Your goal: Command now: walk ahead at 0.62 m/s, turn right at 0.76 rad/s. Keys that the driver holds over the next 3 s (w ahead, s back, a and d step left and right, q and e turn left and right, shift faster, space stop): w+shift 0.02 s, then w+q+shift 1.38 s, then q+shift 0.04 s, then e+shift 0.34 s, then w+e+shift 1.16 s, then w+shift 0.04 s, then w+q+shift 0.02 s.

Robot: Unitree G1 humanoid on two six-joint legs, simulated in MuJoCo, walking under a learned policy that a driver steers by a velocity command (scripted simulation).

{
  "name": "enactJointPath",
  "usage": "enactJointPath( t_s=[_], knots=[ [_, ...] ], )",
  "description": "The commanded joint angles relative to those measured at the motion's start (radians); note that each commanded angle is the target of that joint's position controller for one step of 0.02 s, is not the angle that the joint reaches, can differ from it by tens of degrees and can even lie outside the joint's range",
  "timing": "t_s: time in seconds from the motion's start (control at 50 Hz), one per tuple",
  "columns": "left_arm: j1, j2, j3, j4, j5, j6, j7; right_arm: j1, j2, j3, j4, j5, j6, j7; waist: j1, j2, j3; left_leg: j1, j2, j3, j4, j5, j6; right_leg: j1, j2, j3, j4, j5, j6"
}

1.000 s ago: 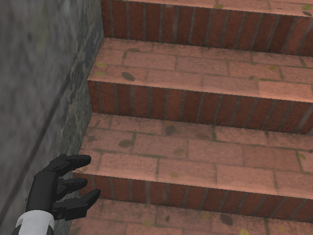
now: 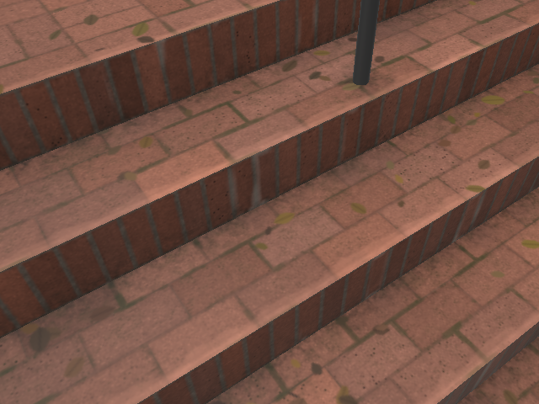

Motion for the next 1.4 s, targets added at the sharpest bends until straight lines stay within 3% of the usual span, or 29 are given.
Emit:
enactJointPath(
  t_s=[0.02,0.14,0.2,0.22,0.24,0.26,0.3,0.44,0.5,0.58,0.62,0.64,0.68,0.72,0.78,0.86,0.88,0.92,0.94,0.96,1.0,1.04,1.14,1.2,1.28,1.3,1.32,1.34,1.4],
  knots=[
    [-0.186,0.075,0.055,-0.179,-0.037,0.046,0.023,0.068,-0.191,-0.097,-0.002,0.051,-0.022,-0.026,0.082,-0.064,0.195,-0.030,0.322,-0.235,-0.216,-0.371,0.144,-0.165,-0.002,0.045,-0.063,-0.081,-0.012],
    [-0.157,0.067,0.059,-0.173,-0.036,0.080,0.037,-0.030,-0.107,-0.101,0.016,0.070,-0.006,-0.005,0.082,0.117,0.166,-0.112,0.250,-0.112,-0.269,-0.042,0.148,0.377,0.003,-0.139,-0.686,-0.101,-0.052],
    [0.227,0.073,0.100,-0.070,0.012,0.021,0.077,-0.040,-0.228,-0.135,0.033,0.084,-0.006,-0.001,0.295,0.076,-0.131,-0.031,0.170,-0.085,0.396,0.740,0.130,0.909,0.133,-0.163,-1.003,0.042,-0.088],
    [0.338,0.106,0.112,-0.030,0.018,0.014,0.087,-0.082,-0.191,-0.128,0.019,0.081,-0.001,0.007,0.342,0.081,-0.161,-0.295,0.103,-0.137,0.642,0.485,0.134,1.153,0.045,-0.091,-0.952,-0.020,-0.027],
    [0.328,0.178,0.107,-0.039,0.023,0.005,0.091,-0.140,0.066,-0.074,-0.059,0.073,-0.010,0.023,0.261,-0.153,-0.073,-0.575,0.002,-0.191,1.020,-0.167,0.118,1.117,-0.236,0.217,-0.956,0.287,0.085],
    [0.424,0.288,0.149,-0.032,0.022,0.025,0.126,-0.079,0.070,-0.086,-0.080,0.125,-0.009,0.007,0.292,-0.330,-0.261,-0.790,-0.055,-0.321,1.284,-0.039,0.086,1.267,-0.368,0.466,-1.116,0.321,0.052],
    [0.315,0.076,0.088,-0.003,0.028,0.028,0.122,-0.259,0.096,-0.083,-0.116,0.081,-0.012,-0.005,0.232,-0.191,-0.032,-0.977,0.004,-0.314,1.690,0.068,0.075,1.000,-0.301,0.334,-1.121,-0.059,-0.010],
    [0.223,-0.090,0.004,0.225,0.026,-0.059,0.099,-0.473,0.181,-0.002,-0.241,0.108,0.060,0.004,0.005,-0.068,0.241,-1.165,-0.058,-0.268,1.881,-0.075,0.196,0.507,-0.211,-0.136,-1.398,-0.056,0.084],
    [0.207,-0.002,-0.007,0.229,-0.044,-0.075,0.155,-0.469,0.070,-0.016,-0.217,0.115,0.126,-0.003,-0.015,-0.026,0.186,-0.857,-0.128,-0.061,1.593,-0.058,0.194,0.494,-0.111,-0.386,-1.488,0.832,0.017],
    [0.078,0.333,0.091,0.073,-0.095,-0.080,0.202,0.031,-0.055,-0.056,-0.088,0.072,0.130,-0.014,-0.224,-0.119,-0.247,-0.198,-0.186,0.019,1.134,-0.259,0.175,0.754,-0.223,-0.309,-0.828,2.073,-0.089],
    [0.038,0.227,0.110,0.004,-0.049,-0.047,0.146,-0.012,-0.105,-0.113,-0.108,0.100,0.084,0.013,-0.146,-0.048,-0.169,-0.062,-0.200,-0.341,0.379,-0.232,0.236,0.629,-0.103,-0.192,-0.119,0.946,-0.111],
    [0.010,0.018,0.052,-0.112,0.001,-0.048,0.106,-0.189,-0.173,-0.145,-0.096,0.109,0.067,0.010,0.017,0.348,0.030,-0.041,-0.123,-0.727,0.322,0.388,0.294,0.103,0.152,-0.073,0.403,0.065,-0.020],
    [-0.032,-0.091,0.014,-0.268,0.034,-0.085,0.098,-0.222,-0.098,-0.108,-0.109,0.077,0.084,-0.015,0.107,0.066,0.010,-0.095,0.027,-1.177,0.024,-0.116,0.381,-0.241,0.160,0.091,0.909,-0.015,-0.011],
    [-0.130,-0.205,-0.057,-0.341,0.077,-0.071,0.120,-0.048,-0.080,-0.103,0.026,0.050,0.045,0.007,0.154,-0.057,0.195,-0.196,-0.002,-1.005,0.019,-0.159,0.273,-0.463,0.093,0.101,1.024,-0.083,-0.066],
    [-0.237,-0.183,-0.077,-0.373,0.041,-0.023,0.162,-0.106,-0.035,-0.079,0.074,0.059,-0.019,0.028,0.200,-0.132,0.331,-0.528,-0.098,-0.649,-0.030,0.061,0.134,-0.369,0.055,-0.032,0.691,-0.205,-0.044],
    [-0.335,-0.127,-0.089,-0.472,0.025,-0.018,0.173,-0.065,-0.112,-0.115,0.119,0.104,0.006,-0.017,0.197,-0.130,0.058,-0.664,-0.134,-0.450,-0.277,0.711,0.222,0.409,0.059,-0.145,-0.092,-0.308,-0.066],
    [-0.188,-0.088,-0.053,-0.402,-0.031,-0.022,0.183,-0.012,-0.151,-0.128,0.093,0.136,-0.009,-0.031,0.230,-0.086,-0.148,-0.653,-0.088,-0.514,-0.136,1.379,0.244,0.805,0.167,-0.198,-0.110,-0.286,-0.049],
    [0.287,0.083,0.045,-0.276,-0.048,0.004,0.215,-0.259,-0.342,-0.210,-0.006,0.090,-0.050,0.001,0.517,0.051,-0.454,-0.278,-0.005,-0.600,0.406,1.973,0.199,0.913,0.138,-0.047,-0.347,-0.258,-0.069],
    [0.427,0.193,0.087,-0.182,-0.016,-0.022,0.208,-0.377,-0.283,-0.219,-0.052,0.096,-0.091,0.029,0.560,-0.199,-0.518,-0.383,-0.159,-0.474,0.889,1.702,0.081,1.130,0.045,0.094,-0.610,-0.371,-0.114],
    [0.284,0.199,0.098,-0.115,-0.026,-0.022,0.206,-0.459,-0.034,-0.151,-0.099,0.058,-0.120,0.061,0.434,-0.523,-0.379,-0.621,-0.315,-0.382,1.319,0.294,0.060,1.092,-0.118,0.446,-0.908,-0.040,-0.211],
    [0.059,0.019,0.070,-0.095,-0.012,-0.029,0.189,-0.291,0.050,-0.127,-0.163,0.017,-0.082,0.058,0.155,-0.185,-0.262,-0.890,-0.186,-0.421,1.767,0.245,0.113,0.947,-0.278,0.745,-1.015,-0.415,-0.262],
    [0.121,-0.125,0.040,0.070,-0.019,-0.067,0.156,-0.357,0.149,-0.064,-0.216,-0.011,-0.011,0.049,0.089,0.072,0.028,-1.067,-0.116,-0.412,1.965,0.175,0.172,0.718,-0.235,0.463,-1.031,-0.385,-0.172],
    [0.182,-0.080,0.028,0.282,0.024,-0.129,0.118,-0.641,0.171,-0.020,-0.385,0.068,0.088,-0.004,0.024,-0.025,0.321,-1.270,-0.088,-0.308,1.964,-0.268,0.171,0.554,-0.210,-0.124,-1.355,0.192,-0.021],
    [0.242,0.005,0.041,0.310,-0.025,-0.094,0.137,-0.637,0.106,-0.013,-0.396,0.071,0.112,0.004,-0.022,0.003,0.269,-0.882,-0.113,-0.049,1.366,-0.248,0.161,0.423,-0.061,-0.348,-1.479,0.575,-0.018],
    [0.095,0.447,0.155,0.075,-0.103,-0.123,0.165,0.026,-0.093,-0.098,-0.220,0.071,0.141,0.009,-0.252,-0.230,-0.391,-0.063,-0.218,-0.064,1.001,-0.172,0.127,0.803,-0.213,-0.211,-0.783,2.027,-0.117],
    [0.084,0.364,0.159,0.029,-0.097,-0.131,0.134,0.014,-0.191,-0.136,-0.217,0.071,0.127,0.024,-0.214,-0.169,-0.407,0.021,-0.286,-0.184,0.680,-0.204,0.140,0.781,-0.165,-0.163,-0.464,1.772,-0.110],
    [0.092,0.148,0.125,0.003,-0.049,-0.107,0.087,-0.208,-0.201,-0.161,-0.216,0.110,0.102,0.041,-0.070,0.011,-0.228,-0.020,-0.209,-0.469,0.393,-0.104,0.276,0.504,0.021,-0.105,0.001,0.375,-0.046],
    [0.005,0.093,0.098,-0.178,-0.004,-0.117,0.057,-0.259,-0.285,-0.175,-0.212,0.063,0.129,0.028,-0.005,0.278,-0.314,0.165,0.008,-1.106,0.119,-0.056,0.457,0.031,0.205,0.009,0.609,0.034,0.000],
    [-0.183,-0.124,-0.017,-0.322,0.071,-0.102,0.101,-0.053,-0.150,-0.149,-0.018,0.048,0.075,0.006,0.051,-0.080,-0.050,0.019,-0.046,-1.013,0.029,-0.107,0.387,-0.312,0.126,0.113,0.965,-0.120,-0.067]
  ],
)
Next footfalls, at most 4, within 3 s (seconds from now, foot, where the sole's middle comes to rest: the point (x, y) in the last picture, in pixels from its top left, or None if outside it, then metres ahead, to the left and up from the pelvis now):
0.22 right None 0.20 -0.22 -0.78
0.62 left None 0.45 -0.08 -0.61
0.90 right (285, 236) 0.80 -0.10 -0.44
1.30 left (111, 161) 0.93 0.27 -0.27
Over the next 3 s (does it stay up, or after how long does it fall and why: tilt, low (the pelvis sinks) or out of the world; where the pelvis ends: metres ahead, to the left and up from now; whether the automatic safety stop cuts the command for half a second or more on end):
stays up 1.91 0.85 0.64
